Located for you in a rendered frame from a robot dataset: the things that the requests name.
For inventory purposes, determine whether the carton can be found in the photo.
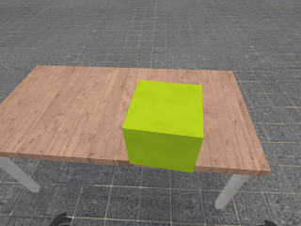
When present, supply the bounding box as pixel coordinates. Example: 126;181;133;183
122;80;204;173

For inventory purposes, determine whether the robot left hand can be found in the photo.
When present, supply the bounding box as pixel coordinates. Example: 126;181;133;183
49;212;72;226

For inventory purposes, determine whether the table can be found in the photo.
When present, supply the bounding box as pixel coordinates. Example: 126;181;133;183
0;65;271;210

